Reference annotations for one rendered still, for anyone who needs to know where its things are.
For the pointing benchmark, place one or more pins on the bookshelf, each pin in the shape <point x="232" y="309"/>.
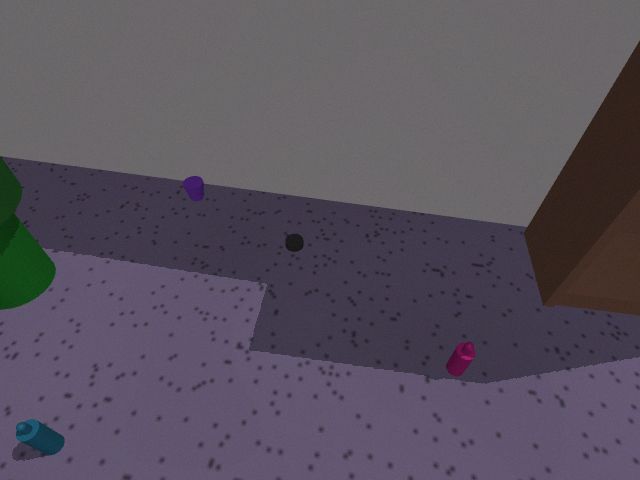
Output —
<point x="584" y="240"/>

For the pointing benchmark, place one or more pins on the potted plant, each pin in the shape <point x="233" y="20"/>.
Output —
<point x="26" y="271"/>

